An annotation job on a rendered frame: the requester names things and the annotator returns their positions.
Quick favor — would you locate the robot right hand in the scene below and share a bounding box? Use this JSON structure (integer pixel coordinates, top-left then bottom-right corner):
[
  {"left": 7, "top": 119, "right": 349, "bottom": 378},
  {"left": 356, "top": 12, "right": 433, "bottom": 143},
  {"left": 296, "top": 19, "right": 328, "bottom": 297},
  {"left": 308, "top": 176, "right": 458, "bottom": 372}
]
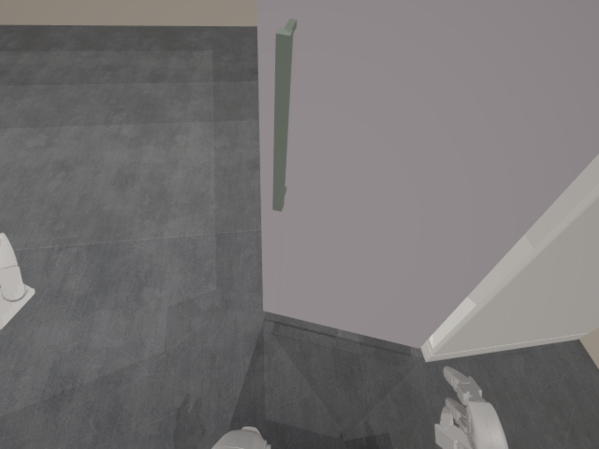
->
[{"left": 434, "top": 366, "right": 508, "bottom": 449}]

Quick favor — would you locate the handle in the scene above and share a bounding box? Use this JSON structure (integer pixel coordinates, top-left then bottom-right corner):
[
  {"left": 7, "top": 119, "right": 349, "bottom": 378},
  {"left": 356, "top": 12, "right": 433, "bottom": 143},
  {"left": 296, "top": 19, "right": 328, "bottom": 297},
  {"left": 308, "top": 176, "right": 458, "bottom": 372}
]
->
[{"left": 272, "top": 19, "right": 297, "bottom": 211}]

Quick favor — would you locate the robot left hand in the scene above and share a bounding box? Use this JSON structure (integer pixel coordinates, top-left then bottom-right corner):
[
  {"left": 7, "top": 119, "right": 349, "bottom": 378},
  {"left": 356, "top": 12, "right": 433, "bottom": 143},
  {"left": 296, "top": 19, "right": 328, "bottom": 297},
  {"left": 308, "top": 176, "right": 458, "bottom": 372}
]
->
[{"left": 0, "top": 233, "right": 35, "bottom": 331}]

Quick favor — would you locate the robot left thigh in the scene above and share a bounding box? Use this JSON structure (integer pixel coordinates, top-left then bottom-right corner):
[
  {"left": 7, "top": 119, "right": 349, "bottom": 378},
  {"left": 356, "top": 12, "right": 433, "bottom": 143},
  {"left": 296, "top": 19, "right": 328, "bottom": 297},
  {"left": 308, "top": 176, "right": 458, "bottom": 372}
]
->
[{"left": 212, "top": 429, "right": 270, "bottom": 449}]

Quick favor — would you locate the robot left shin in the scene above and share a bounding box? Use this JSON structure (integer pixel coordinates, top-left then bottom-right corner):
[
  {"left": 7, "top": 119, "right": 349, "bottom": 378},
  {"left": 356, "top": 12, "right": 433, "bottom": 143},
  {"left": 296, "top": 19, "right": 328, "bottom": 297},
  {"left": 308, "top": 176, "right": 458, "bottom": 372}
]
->
[{"left": 242, "top": 427, "right": 262, "bottom": 437}]

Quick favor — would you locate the fridge door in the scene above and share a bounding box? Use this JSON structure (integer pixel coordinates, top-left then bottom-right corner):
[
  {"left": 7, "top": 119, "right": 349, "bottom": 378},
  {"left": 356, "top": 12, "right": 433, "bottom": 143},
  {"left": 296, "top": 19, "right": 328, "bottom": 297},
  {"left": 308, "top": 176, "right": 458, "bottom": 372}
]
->
[{"left": 256, "top": 0, "right": 599, "bottom": 349}]

